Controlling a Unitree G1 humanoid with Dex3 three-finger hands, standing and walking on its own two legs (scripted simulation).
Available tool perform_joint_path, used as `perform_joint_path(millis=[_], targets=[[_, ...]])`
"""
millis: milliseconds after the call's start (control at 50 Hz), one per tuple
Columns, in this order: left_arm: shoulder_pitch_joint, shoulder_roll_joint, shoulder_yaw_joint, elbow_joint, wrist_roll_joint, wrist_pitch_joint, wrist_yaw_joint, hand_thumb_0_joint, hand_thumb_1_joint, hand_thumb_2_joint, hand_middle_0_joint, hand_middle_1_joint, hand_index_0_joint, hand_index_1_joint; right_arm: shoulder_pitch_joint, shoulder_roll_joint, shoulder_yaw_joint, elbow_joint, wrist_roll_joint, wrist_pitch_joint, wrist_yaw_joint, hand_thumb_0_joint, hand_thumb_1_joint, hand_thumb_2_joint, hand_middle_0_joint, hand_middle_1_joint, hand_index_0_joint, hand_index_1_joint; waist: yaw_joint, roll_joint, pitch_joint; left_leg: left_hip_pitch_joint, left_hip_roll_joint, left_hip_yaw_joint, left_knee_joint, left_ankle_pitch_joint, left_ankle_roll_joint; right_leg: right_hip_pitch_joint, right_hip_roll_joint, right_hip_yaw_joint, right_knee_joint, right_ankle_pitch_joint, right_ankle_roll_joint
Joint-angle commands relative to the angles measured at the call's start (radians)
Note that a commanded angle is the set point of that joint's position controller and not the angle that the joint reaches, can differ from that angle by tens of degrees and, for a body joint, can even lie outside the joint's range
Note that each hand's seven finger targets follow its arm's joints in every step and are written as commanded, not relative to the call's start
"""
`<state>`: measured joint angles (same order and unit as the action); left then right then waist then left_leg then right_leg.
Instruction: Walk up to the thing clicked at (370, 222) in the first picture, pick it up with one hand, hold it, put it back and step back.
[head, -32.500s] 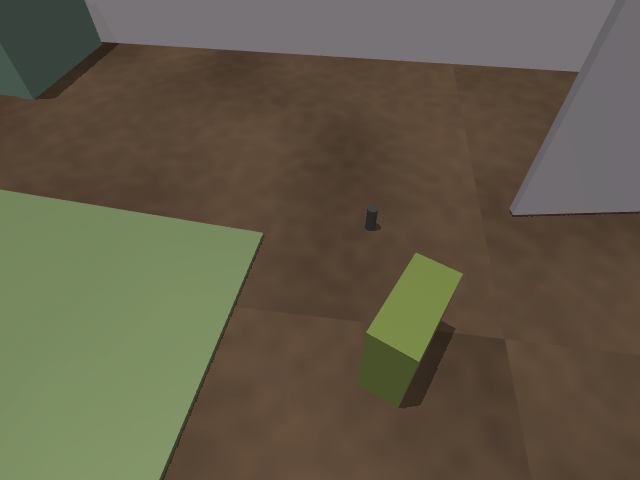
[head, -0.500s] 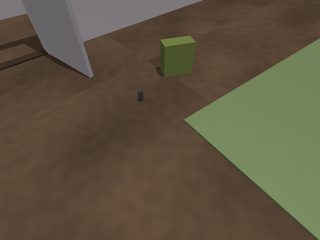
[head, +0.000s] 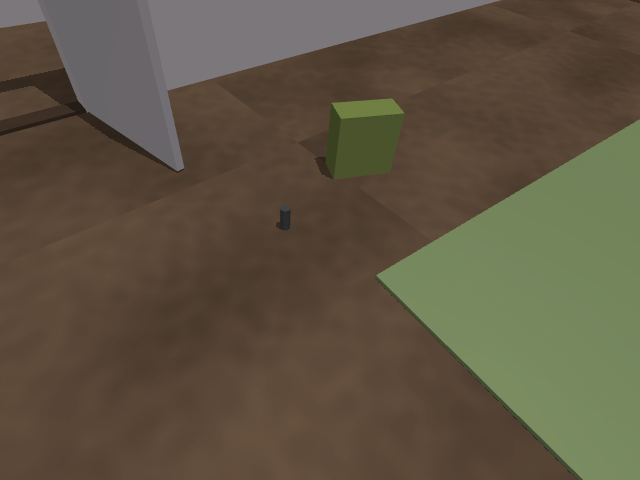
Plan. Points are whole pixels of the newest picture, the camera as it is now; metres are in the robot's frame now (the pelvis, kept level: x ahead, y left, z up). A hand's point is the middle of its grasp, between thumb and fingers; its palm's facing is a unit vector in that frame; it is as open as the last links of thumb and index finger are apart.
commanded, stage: walk up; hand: left
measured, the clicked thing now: (285, 217) +1.29 +0.15 -0.71
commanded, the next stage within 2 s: none
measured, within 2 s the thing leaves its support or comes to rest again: neither
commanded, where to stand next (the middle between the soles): +0.96 -0.07 m, yaw +0 degrees
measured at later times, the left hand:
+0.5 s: hand (206, 343) +0.35 +0.20 -0.11, palm faces -0.02 -0.92 -0.38, open 7.4 cm
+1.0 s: hand (210, 274) +0.52 +0.23 -0.15, palm faces -0.07 -0.94 -0.33, open 7.4 cm
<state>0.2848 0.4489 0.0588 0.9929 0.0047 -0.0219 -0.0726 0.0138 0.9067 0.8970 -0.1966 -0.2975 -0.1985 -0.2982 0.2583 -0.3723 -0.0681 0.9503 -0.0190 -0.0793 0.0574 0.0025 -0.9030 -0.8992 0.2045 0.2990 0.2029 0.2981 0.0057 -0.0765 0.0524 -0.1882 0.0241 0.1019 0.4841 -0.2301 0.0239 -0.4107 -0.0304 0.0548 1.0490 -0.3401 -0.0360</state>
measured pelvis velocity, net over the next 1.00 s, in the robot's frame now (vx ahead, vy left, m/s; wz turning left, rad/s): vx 0.47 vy -0.04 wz -0.02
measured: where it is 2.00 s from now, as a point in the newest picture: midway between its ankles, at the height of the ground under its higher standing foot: (340, 317)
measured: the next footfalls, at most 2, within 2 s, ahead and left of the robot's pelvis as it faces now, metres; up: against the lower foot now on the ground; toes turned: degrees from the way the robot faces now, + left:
right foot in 0.30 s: +0.31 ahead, -0.17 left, +0.00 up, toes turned -6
left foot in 0.76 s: +0.54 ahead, +0.07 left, +0.00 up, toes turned +5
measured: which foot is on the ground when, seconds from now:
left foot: down 0.00-0.34, up 0.36-0.74, down 0.76-1.00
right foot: up 0.00-0.28, down 0.30-0.80, up 0.82-1.00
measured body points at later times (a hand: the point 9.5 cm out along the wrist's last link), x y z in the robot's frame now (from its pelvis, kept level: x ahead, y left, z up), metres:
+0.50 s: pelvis +0.24 -0.07 +0.00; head +0.25 -0.09 +0.45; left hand +0.35 +0.24 -0.09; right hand +0.29 -0.39 -0.13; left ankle +0.21 +0.10 -0.65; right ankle +0.27 -0.17 -0.74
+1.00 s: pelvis +0.47 -0.04 +0.00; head +0.49 -0.01 +0.45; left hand +0.52 +0.28 -0.13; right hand +0.54 -0.35 -0.09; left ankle +0.50 +0.07 -0.74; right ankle +0.47 -0.19 -0.67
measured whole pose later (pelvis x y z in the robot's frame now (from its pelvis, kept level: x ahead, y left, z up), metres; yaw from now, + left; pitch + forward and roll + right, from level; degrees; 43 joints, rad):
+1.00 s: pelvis +0.47 -0.04 +0.00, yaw -1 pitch -3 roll +0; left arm 0.31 0.44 0.04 0.88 -0.01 -0.04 -0.05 0.01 0.90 0.90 -0.20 -0.30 -0.20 -0.30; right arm 0.28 -0.37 -0.04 0.83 0.00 -0.09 0.04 0.00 -0.90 -0.90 0.20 0.30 0.20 0.30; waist 0.00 -0.06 0.10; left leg -0.22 0.03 0.10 0.49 -0.22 0.03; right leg -0.45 -0.04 0.05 1.06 -0.35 -0.03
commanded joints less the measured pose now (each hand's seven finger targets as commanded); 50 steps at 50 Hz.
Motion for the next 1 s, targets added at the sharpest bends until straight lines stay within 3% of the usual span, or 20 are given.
perform_joint_path(millis=[0, 120, 200, 240, 280, 300, 320, 340, 360, 400, 460, 640, 700, 740, 760, 780, 800, 820, 880, 980], targets=[[0.028, 0.197, 0.055, -0.070, 0.009, -0.017, -0.010, 0.000, 0.900, 0.900, -0.200, -0.300, -0.200, -0.300, -0.026, -0.299, -0.077, -0.103, 0.012, -0.039, -0.020, 0.000, -0.900, -0.900, 0.200, 0.300, 0.200, 0.300, 0.006, 0.209, 0.082, -0.007, 0.247, -0.265, -0.370, -0.290, 0.152, -0.136, -0.073, 0.016, -0.117, 0.107, 0.049], [-0.162, 0.156, 0.051, -0.153, 0.020, -0.029, -0.032, 0.000, 0.900, 0.900, -0.200, -0.300, -0.200, -0.300, 0.051, -0.307, -0.082, -0.110, 0.015, -0.040, -0.018, 0.000, -0.900, -0.900, 0.200, 0.300, 0.200, 0.300, -0.051, 0.183, 0.091, 0.071, 0.234, -0.165, -0.335, -0.158, 0.171, -0.139, -0.102, -0.044, -0.375, 0.202, 0.038], [-0.209, 0.135, 0.046, -0.167, 0.014, -0.042, -0.028, 0.000, 0.900, 0.900, -0.200, -0.300, -0.200, -0.300, 0.073, -0.307, -0.078, -0.120, 0.010, -0.029, -0.023, 0.000, -0.900, -0.900, 0.200, 0.300, 0.200, 0.300, -0.056, 0.177, 0.044, 0.122, 0.225, -0.118, -0.221, 0.165, 0.151, -0.041, -0.057, -0.108, -0.479, 0.221, 0.008], [-0.166, 0.139, 0.052, -0.154, 0.012, -0.046, -0.020, 0.000, 0.900, 0.900, -0.200, -0.300, -0.200, -0.300, 0.074, -0.305, -0.078, -0.133, 0.008, -0.020, -0.032, 0.000, -0.900, -0.900, 0.200, 0.300, 0.200, 0.300, -0.031, 0.159, -0.008, 0.137, 0.230, -0.109, -0.113, 0.302, 0.136, 0.062, -0.033, -0.126, -0.495, 0.188, -0.009], [0.031, 0.191, 0.082, -0.099, 0.012, -0.055, -0.001, 0.000, 0.900, 0.900, -0.200, -0.300, -0.200, -0.300, 0.100, -0.254, -0.056, -0.144, 0.008, -0.013, -0.035, 0.000, -0.900, -0.900, 0.200, 0.300, 0.200, 0.300, 0.067, 0.004, -0.153, 0.045, 0.140, -0.026, 0.244, 0.369, 0.083, 0.387, 0.007, -0.138, -0.555, 0.162, -0.041], [0.159, 0.256, 0.110, -0.082, 0.016, -0.060, 0.013, 0.000, 0.900, 0.900, -0.200, -0.300, -0.200, -0.300, 0.143, -0.202, -0.035, -0.152, 0.010, -0.013, -0.036, 0.000, -0.900, -0.900, 0.200, 0.300, 0.200, 0.300, 0.120, -0.146, -0.234, -0.124, 0.073, 0.000, 0.499, 0.174, 0.050, 0.570, -0.126, 0.054, -0.584, -0.013, -0.068], [0.182, 0.340, 0.123, -0.096, 0.007, -0.064, 0.021, 0.000, 0.900, 0.900, -0.200, -0.300, -0.200, -0.300, 0.165, -0.183, -0.024, -0.171, 0.025, -0.013, -0.034, 0.000, -0.900, -0.900, 0.200, 0.300, 0.200, 0.300, 0.110, -0.285, -0.234, -0.388, -0.067, -0.019, 0.675, -0.247, 0.011, 0.695, -0.369, 0.538, -0.744, -0.058, -0.180], [0.132, 0.340, 0.121, -0.110, -0.009, -0.060, 0.023, 0.000, 0.900, 0.900, -0.200, -0.300, -0.200, -0.300, 0.115, -0.279, -0.042, -0.148, 0.017, -0.005, -0.046, 0.000, -0.900, -0.900, 0.200, 0.300, 0.200, 0.300, 0.117, -0.189, -0.177, -0.450, -0.012, -0.089, 0.740, -0.297, 0.011, 0.651, -0.411, 0.612, -0.766, -0.020, -0.243], [0.098, 0.306, 0.112, -0.126, -0.019, -0.054, 0.029, 0.000, 0.900, 0.900, -0.200, -0.300, -0.200, -0.300, 0.067, -0.295, -0.048, -0.139, 0.012, -0.010, -0.046, 0.000, -0.900, -0.900, 0.200, 0.300, 0.200, 0.300, 0.110, -0.110, -0.111, -0.452, 0.024, -0.134, 0.776, -0.257, 0.010, 0.555, -0.390, 0.523, -0.754, 0.120, -0.260], [0.016, 0.241, 0.087, -0.150, -0.022, -0.060, 0.041, 0.000, 0.900, 0.900, -0.200, -0.300, -0.200, -0.300, 0.079, -0.247, -0.042, -0.112, 0.032, -0.003, -0.039, 0.000, -0.900, -0.900, 0.200, 0.300, 0.200, 0.300, 0.046, -0.048, -0.023, -0.351, 0.041, -0.187, 0.729, -0.157, 0.024, 0.345, -0.283, 0.231, -0.734, 0.298, -0.183], [-0.034, 0.198, 0.071, -0.168, -0.017, -0.074, 0.038, 0.000, 0.900, 0.900, -0.200, -0.300, -0.200, -0.300, 0.122, -0.219, -0.040, -0.104, 0.018, 0.012, -0.016, 0.000, -0.900, -0.900, 0.200, 0.300, 0.200, 0.300, -0.001, -0.076, 0.023, -0.290, 0.048, -0.149, 0.614, -0.044, 0.013, 0.213, -0.186, 0.061, -0.771, 0.324, -0.152], [0.018, 0.218, 0.073, -0.213, 0.005, -0.081, 0.025, 0.000, 0.900, 0.900, -0.200, -0.300, -0.200, -0.300, -0.088, -0.197, -0.047, -0.169, 0.000, -0.002, 0.019, 0.000, -0.900, -0.900, 0.200, 0.300, 0.200, 0.300, 0.057, -0.030, 0.063, -0.252, 0.073, -0.059, 0.122, 0.115, -0.028, 0.220, -0.189, -0.033, -0.772, 0.218, -0.159], [0.027, 0.236, 0.075, -0.215, 0.003, -0.071, 0.026, 0.000, 0.900, 0.900, -0.200, -0.300, -0.200, -0.300, -0.071, -0.203, -0.054, -0.164, -0.001, -0.010, 0.015, 0.000, -0.900, -0.900, 0.200, 0.300, 0.200, 0.300, 0.040, -0.008, 0.006, -0.149, 0.047, -0.030, 0.064, 0.105, 0.002, 0.254, -0.215, -0.012, -0.693, 0.257, -0.153], [0.023, 0.210, 0.056, -0.233, 0.004, -0.067, 0.033, 0.000, 0.900, 0.900, -0.200, -0.300, -0.200, -0.300, 0.105, -0.253, -0.076, -0.110, -0.012, -0.018, 0.001, 0.000, -0.900, -0.900, 0.200, 0.300, 0.200, 0.300, -0.053, 0.125, -0.094, 0.127, 0.005, -0.030, 0.030, 0.048, 0.044, 0.167, -0.152, -0.062, -0.423, 0.371, -0.113], [0.069, 0.151, 0.035, -0.236, -0.006, -0.063, 0.037, 0.000, 0.900, 0.900, -0.200, -0.300, -0.200, -0.300, 0.209, -0.312, -0.096, -0.091, -0.028, -0.024, -0.010, 0.000, -0.900, -0.900, 0.200, 0.300, 0.200, 0.300, -0.107, 0.283, -0.147, 0.275, 0.100, -0.166, -0.050, -0.094, 0.092, 0.030, -0.077, -0.123, -0.151, 0.296, -0.079], [0.117, 0.073, 0.015, -0.242, -0.014, -0.060, 0.037, 0.000, 0.900, 0.900, -0.200, -0.300, -0.200, -0.300, 0.247, -0.386, -0.114, -0.111, -0.035, -0.029, -0.021, 0.000, -0.900, -0.900, 0.200, 0.300, 0.200, 0.300, -0.099, 0.454, -0.195, 0.429, 0.346, -0.604, -0.111, -0.161, 0.157, -0.211, 0.070, -0.102, 0.056, -0.188, -0.023], [0.121, 0.197, 0.046, -0.214, -0.015, -0.044, 0.054, 0.000, 0.900, 0.900, -0.200, -0.300, -0.200, -0.300, 0.209, -0.393, -0.117, -0.132, -0.001, -0.026, -0.023, 0.000, -0.900, -0.900, 0.200, 0.300, 0.200, 0.300, -0.097, 0.283, -0.203, 0.405, 0.418, -0.782, -0.199, -0.263, 0.245, -0.241, 0.046, -0.008, 0.139, -0.214, -0.036], [0.082, 0.228, 0.044, -0.203, -0.007, -0.044, 0.059, 0.000, 0.900, 0.900, -0.200, -0.300, -0.200, -0.300, 0.166, -0.376, -0.118, -0.138, 0.014, -0.022, -0.026, 0.000, -0.900, -0.900, 0.200, 0.300, 0.200, 0.300, -0.090, 0.235, -0.135, 0.329, 0.421, -0.749, -0.213, -0.222, 0.262, -0.263, 0.006, 0.024, 0.188, -0.174, -0.037], [0.095, 0.197, 0.043, -0.171, -0.014, -0.047, 0.044, 0.000, 0.900, 0.900, -0.200, -0.300, -0.200, -0.300, 0.079, -0.289, -0.068, -0.167, 0.029, -0.026, -0.038, 0.000, -0.900, -0.900, 0.200, 0.300, 0.200, 0.300, -0.029, 0.166, -0.030, 0.106, 0.288, -0.349, -0.203, 0.163, 0.156, -0.140, -0.034, 0.064, 0.094, -0.029, -0.015], [0.094, 0.153, 0.039, -0.171, -0.006, -0.031, 0.016, 0.000, 0.900, 0.900, -0.200, -0.300, -0.200, -0.300, 0.059, -0.282, -0.063, -0.188, 0.021, -0.036, -0.035, 0.000, -0.900, -0.900, 0.200, 0.300, 0.200, 0.300, -0.012, 0.221, -0.001, 0.046, 0.230, -0.179, -0.230, 0.147, 0.185, -0.104, -0.061, -0.020, -0.109, 0.054, 0.036]])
